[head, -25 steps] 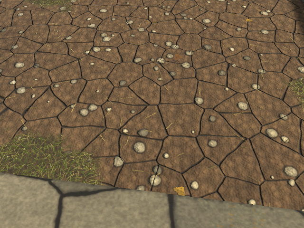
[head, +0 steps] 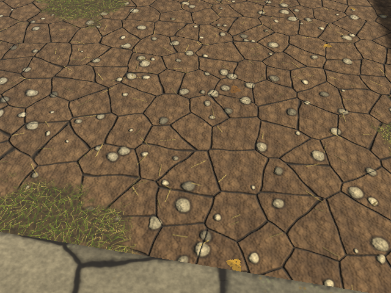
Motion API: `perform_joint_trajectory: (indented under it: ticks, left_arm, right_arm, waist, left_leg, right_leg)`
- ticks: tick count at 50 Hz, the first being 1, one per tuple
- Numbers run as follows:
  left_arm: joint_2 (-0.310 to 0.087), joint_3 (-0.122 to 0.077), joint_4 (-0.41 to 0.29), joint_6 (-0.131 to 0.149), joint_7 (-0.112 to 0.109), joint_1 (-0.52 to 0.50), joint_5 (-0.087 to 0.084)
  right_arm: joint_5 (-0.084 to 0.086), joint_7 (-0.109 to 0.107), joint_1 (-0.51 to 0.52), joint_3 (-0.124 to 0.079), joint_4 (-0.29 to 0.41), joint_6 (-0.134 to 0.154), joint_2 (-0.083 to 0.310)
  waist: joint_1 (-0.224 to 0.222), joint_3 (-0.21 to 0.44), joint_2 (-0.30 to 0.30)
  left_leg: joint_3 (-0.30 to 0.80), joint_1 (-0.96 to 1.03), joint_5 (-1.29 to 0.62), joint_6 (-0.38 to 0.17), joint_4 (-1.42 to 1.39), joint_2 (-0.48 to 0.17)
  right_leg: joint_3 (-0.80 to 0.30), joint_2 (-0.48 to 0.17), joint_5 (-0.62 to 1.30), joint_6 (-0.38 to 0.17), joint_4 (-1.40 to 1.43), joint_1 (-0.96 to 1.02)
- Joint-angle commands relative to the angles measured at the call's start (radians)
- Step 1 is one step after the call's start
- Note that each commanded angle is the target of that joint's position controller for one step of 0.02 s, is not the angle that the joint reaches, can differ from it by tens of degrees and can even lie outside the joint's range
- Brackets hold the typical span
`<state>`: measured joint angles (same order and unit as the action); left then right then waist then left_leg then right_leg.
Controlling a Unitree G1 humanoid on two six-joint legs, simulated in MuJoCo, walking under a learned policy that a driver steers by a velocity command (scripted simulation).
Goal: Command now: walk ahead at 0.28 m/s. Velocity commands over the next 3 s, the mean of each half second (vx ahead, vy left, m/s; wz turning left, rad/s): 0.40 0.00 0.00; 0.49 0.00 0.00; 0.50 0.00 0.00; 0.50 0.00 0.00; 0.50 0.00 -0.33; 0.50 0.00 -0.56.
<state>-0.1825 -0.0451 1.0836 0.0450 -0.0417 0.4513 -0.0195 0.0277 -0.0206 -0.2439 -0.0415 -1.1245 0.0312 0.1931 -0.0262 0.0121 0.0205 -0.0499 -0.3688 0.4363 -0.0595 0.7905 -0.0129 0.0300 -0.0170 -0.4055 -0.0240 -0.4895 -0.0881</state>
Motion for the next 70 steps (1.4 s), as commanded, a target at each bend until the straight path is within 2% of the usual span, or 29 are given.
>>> perform_joint_trajectory:
  ticks: [1,4,5,6,7,9,12,18,25,27,29,30,31,32,33,35,37,40,44,52,57,59,60,61,62,64,65,67,70]
  left_arm:
    - [-0.15,-0.032,-0.04,0.024,0.007,0.02,-0.01]
    - [-0.169,-0.031,-0.063,0.017,0.018,-0.039,-0.01]
    - [-0.131,-0.018,-0.087,0.025,0.021,-0.091,-0.006]
    - [-0.032,0.006,-0.128,0.046,0.019,-0.076,-0.005]
    - [-0.059,-0.003,-0.141,0.064,0.023,-0.105,-0.028]
    - [-0.1,-0.012,-0.154,0.079,0.034,-0.15,-0.038]
    - [-0.123,-0.037,-0.142,0.065,0.039,-0.144,-0.014]
    - [-0.068,-0.019,-0.236,0.046,0.05,-0.388,-0.003]
    - [-0.089,-0.007,-0.317,0.064,0.092,-0.586,-0.014]
    - [-0.128,-0.022,-0.316,0.07,0.1,-0.537,-0.016]
    - [-0.208,-0.064,-0.245,0.067,0.091,-0.277,-0.018]
    - [-0.272,-0.084,-0.203,0.062,0.08,-0.089,-0.007]
    - [-0.352,-0.1,-0.168,0.061,0.082,0.03,0.014]
    - [-0.259,-0.071,-0.165,0.061,0.082,0.011,0.013]
    - [-0.214,-0.055,-0.174,0.065,0.082,-0.095,0.005]
    - [-0.156,-0.035,-0.205,0.075,0.087,-0.264,0.014]
    - [-0.115,-0.025,-0.19,0.083,0.095,-0.296,0.027]
    - [-0.156,-0.032,-0.16,0.086,0.077,-0.245,0.024]
    - [-0.198,-0.043,-0.145,0.076,0.046,-0.18,0.014]
    - [-0.207,-0.049,-0.094,0.058,0.026,-0.054,-0.006]
    - [-0.246,-0.069,-0.095,0.031,0.022,-0.059,-0.002]
    - [-0.211,-0.054,-0.113,0.024,0.031,-0.087,0.004]
    - [-0.133,-0.028,-0.133,0.031,0.038,-0.049,0.033]
    - [-0.043,-0.002,-0.118,0.064,0.048,0.086,-0.001]
    - [-0.131,-0.016,-0.138,0.088,0.044,-0.001,-0.037]
    - [-0.185,-0.026,-0.187,0.091,0.028,-0.199,-0.031]
    - [-0.192,-0.037,-0.184,0.081,0.022,-0.201,-0.009]
    - [-0.158,-0.042,-0.179,0.055,0.028,-0.165,0.001]
    - [-0.123,-0.038,-0.205,0.041,0.028,-0.219,0.011]
  right_arm:
    - [0.016,0.023,0.133,-0.012,0.104,0.061,0.072]
    - [0.009,0.029,-0.146,-0.046,-0.007,0.061,0.088]
    - [0.004,0.024,-0.297,-0.07,-0.034,0.061,0.154]
    - [0.0,0.027,-0.418,-0.087,-0.034,0.068,0.267]
    - [-0.019,0.031,-0.347,-0.054,-0.027,0.084,0.188]
    - [-0.018,0.037,-0.158,-0.022,0.035,0.097,0.113]
    - [-0.028,0.041,-0.138,0.0,0.048,0.084,0.075]
    - [-0.034,0.005,-0.212,-0.001,0.056,0.067,0.134]
    - [-0.012,-0.003,-0.284,-0.018,0.05,0.056,0.156]
    - [-0.016,-0.002,-0.261,-0.028,0.059,0.05,0.18]
    - [-0.027,0.0,-0.226,-0.033,0.071,0.035,0.192]
    - [-0.035,0.002,-0.218,-0.019,0.096,0.033,0.165]
    - [-0.025,0.021,-0.371,0.026,0.103,0.055,0.002]
    - [0.001,0.028,-0.313,0.011,0.091,0.09,0.063]
    - [0.026,0.028,-0.188,-0.011,0.142,0.105,0.139]
    - [0.007,0.007,-0.094,-0.023,0.164,0.105,0.153]
    - [-0.003,0.0,-0.146,-0.029,0.156,0.072,0.111]
    - [-0.008,-0.007,-0.1,-0.034,0.182,0.048,0.101]
    - [-0.022,0.001,0.072,-0.039,0.242,0.055,0.112]
    - [-0.005,0.05,0.299,-0.026,0.308,0.079,0.104]
    - [0.003,0.066,0.243,-0.036,0.309,0.082,0.158]
    - [-0.008,0.056,-0.052,-0.079,0.221,0.087,0.243]
    - [-0.022,0.044,-0.194,-0.093,0.193,0.082,0.323]
    - [-0.026,0.054,-0.232,-0.091,0.174,0.079,0.351]
    - [-0.007,0.058,-0.257,-0.08,0.16,0.075,0.284]
    - [-0.022,0.055,-0.069,-0.051,0.212,0.078,0.195]
    - [-0.037,0.057,-0.002,-0.04,0.231,0.084,0.166]
    - [-0.041,0.059,0.008,-0.029,0.215,0.091,0.13]
    - [-0.033,0.037,-0.056,-0.039,0.186,0.091,0.176]
  waist:
    - [0.005,-0.231,0.106]
    - [0.129,-0.098,0.065]
    - [0.2,-0.046,-0.092]
    - [0.201,0.052,-0.366]
    - [0.152,0.025,-0.246]
    - [0.081,-0.092,-0.101]
    - [0.039,-0.101,-0.096]
    - [0.069,-0.145,-0.067]
    - [0.09,-0.177,-0.089]
    - [0.041,-0.114,-0.12]
    - [-0.099,0.057,-0.152]
    - [-0.167,0.19,-0.093]
    - [-0.089,0.41,0.196]
    - [-0.109,0.425,0.18]
    - [-0.086,0.24,0.153]
    - [-0.013,0.081,-0.008]
    - [0.051,0.048,0.033]
    - [0.063,-0.016,0.044]
    - [0.025,-0.055,0.025]
    - [-0.05,-0.105,0.02]
    - [-0.003,-0.076,0.027]
    - [0.135,0.116,-0.011]
    - [0.143,0.259,-0.201]
    - [0.084,0.362,-0.396]
    - [0.128,0.332,-0.256]
    - [0.099,0.111,-0.076]
    - [0.059,0.077,-0.069]
    - [0.012,0.048,-0.108]
    - [0.012,0.003,-0.087]
  left_leg:
    - [0.025,-0.231,0.048,-0.033,-0.065,-0.064]
    - [-0.091,0.32,-0.205,-0.008,-0.245,0.07]
    - [0.143,0.464,-0.122,-0.06,-0.363,-0.079]
    - [0.674,0.615,-0.023,-0.219,-0.581,-0.346]
    - [0.813,0.553,0.082,-0.249,-0.631,-0.4]
    - [0.542,0.422,0.016,-0.177,-0.623,-0.332]
    - [0.261,0.324,-0.274,-0.107,-0.647,-0.21]
    - [0.137,0.3,-0.485,-0.126,-0.689,-0.191]
    - [0.077,0.422,-0.536,-0.108,-0.663,-0.236]
    - [0.06,0.48,-0.783,-0.087,-0.568,-0.249]
    - [0.016,0.453,-1.087,-0.05,-0.258,-0.205]
    - [-0.004,0.221,-0.87,-0.019,0.047,-0.162]
    - [0.037,-0.163,-0.187,0.043,0.473,0.046]
    - [0.202,-0.272,0.104,0.016,0.609,0.063]
    - [0.178,-0.362,0.053,-0.003,0.647,0.002]
    - [0.136,-0.278,-0.114,-0.007,0.54,-0.097]
    - [0.144,-0.153,-0.163,-0.012,0.435,-0.144]
    - [0.121,-0.184,-0.208,0.01,0.302,-0.162]
    - [0.109,-0.291,-0.436,0.04,0.027,-0.157]
    - [0.093,-0.294,-0.619,0.034,-0.296,-0.106]
    - [0.072,-0.17,-0.412,-0.008,-0.342,-0.068]
    - [0.038,0.256,-0.42,-0.062,-0.306,-0.046]
    - [0.274,0.529,-0.494,-0.112,-0.24,-0.247]
    - [0.724,0.81,-0.449,-0.303,-0.367,-0.42]
    - [0.771,0.796,-0.263,-0.283,-0.453,-0.402]
    - [0.499,0.502,-0.389,-0.189,-0.481,-0.312]
    - [0.427,0.371,-0.489,-0.182,-0.499,-0.287]
    - [0.319,0.258,-0.581,-0.154,-0.544,-0.229]
    - [0.228,0.234,-0.709,-0.16,-0.592,-0.21]
  right_leg:
    - [-0.333,-0.295,-0.127,-0.181,0.289,-0.033]
    - [-0.136,-0.149,0.145,-0.113,0.082,-0.277]
    - [-0.021,-0.059,0.264,-0.053,-0.244,-0.392]
    - [0.02,0.079,-0.056,0.001,-0.614,-0.614]
    - [-0.131,0.037,-0.117,-0.025,-0.807,-0.699]
    - [-0.126,-0.07,0.074,-0.077,-0.839,-0.755]
    - [-0.08,-0.123,0.219,-0.07,-0.682,-0.639]
    - [-0.022,-0.113,0.382,0.0,-0.355,-0.695]
    - [0.008,-0.053,0.445,-0.045,-0.063,-0.609]
    - [0.025,-0.014,0.39,-0.076,-0.042,-0.493]
    - [0.07,0.059,0.347,-0.123,-0.059,-0.153]
    - [-0.097,-0.084,0.326,-0.183,-0.099,0.174]
    - [-0.642,-0.355,0.023,-0.369,0.031,0.552]
    - [-0.83,-0.366,-0.016,-0.338,0.198,0.538]
    - [-0.653,-0.332,0.052,-0.272,0.206,0.394]
    - [-0.387,-0.268,0.311,-0.222,0.245,0.049]
    - [-0.259,-0.205,0.347,-0.206,0.3,-0.112]
    - [-0.195,-0.195,0.342,-0.231,0.375,-0.183]
    - [-0.148,-0.183,0.353,-0.214,0.408,-0.119]
    - [-0.085,-0.2,0.312,-0.171,0.289,0.037]
    - [-0.113,-0.245,0.498,-0.13,0.091,0.121]
    - [-0.043,-0.146,0.621,-0.077,-0.279,-0.007]
    - [0.016,-0.067,0.228,-0.039,-0.631,-0.239]
    - [-0.051,0.099,-0.222,0.015,-0.927,-0.602]
    - [-0.139,0.035,-0.187,-0.002,-0.962,-0.735]
    - [-0.089,-0.067,-0.017,-0.022,-0.9,-0.73]
    - [-0.103,-0.104,0.064,-0.025,-0.81,-0.657]
    - [-0.111,-0.133,0.136,-0.029,-0.702,-0.555]
    - [-0.081,-0.129,0.246,0.0,-0.548,-0.596]
